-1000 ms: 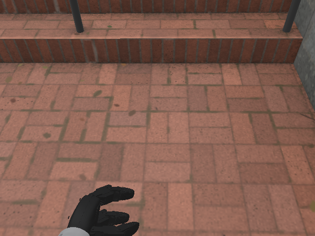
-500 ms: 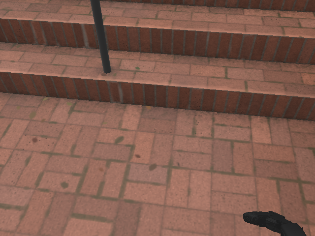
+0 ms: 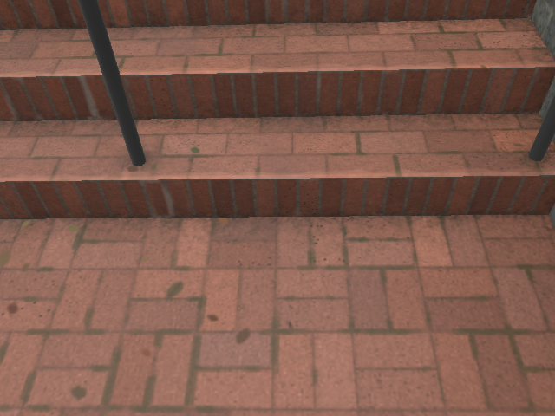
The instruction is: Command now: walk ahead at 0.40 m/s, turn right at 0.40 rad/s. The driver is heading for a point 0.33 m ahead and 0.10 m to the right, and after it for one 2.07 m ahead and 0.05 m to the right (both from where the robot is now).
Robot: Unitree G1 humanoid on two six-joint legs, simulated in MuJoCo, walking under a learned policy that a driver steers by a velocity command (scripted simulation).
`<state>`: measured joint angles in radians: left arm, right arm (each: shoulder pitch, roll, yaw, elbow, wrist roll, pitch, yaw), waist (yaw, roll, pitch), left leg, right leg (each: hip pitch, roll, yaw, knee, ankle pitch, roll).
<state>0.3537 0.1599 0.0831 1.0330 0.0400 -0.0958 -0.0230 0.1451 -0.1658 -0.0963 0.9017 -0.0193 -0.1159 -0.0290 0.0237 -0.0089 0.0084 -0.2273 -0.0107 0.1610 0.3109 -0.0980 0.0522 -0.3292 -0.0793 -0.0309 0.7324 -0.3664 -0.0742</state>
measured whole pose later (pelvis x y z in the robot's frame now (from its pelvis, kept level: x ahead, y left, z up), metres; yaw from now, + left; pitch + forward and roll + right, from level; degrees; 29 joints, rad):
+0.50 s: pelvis +0.19 -0.03 -0.02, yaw -16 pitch +2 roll +1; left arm 0.47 0.21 0.12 0.96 -0.02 -0.06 0.04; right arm -0.14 -0.23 -0.07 0.82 0.02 -0.13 0.01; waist 0.09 0.01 0.00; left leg -0.45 -0.02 -0.01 0.47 -0.06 0.03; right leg 0.00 0.02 0.21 0.51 -0.50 -0.03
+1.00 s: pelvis +0.39 -0.14 -0.01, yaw -22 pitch +2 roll +2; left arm 0.12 0.25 0.04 0.71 0.02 -0.08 -0.01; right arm 0.28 -0.31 -0.05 0.97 0.03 -0.09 0.02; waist -0.04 0.02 0.03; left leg -0.39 0.02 -0.03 1.10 -0.46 0.04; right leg -0.41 -0.06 -0.05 0.59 -0.21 -0.02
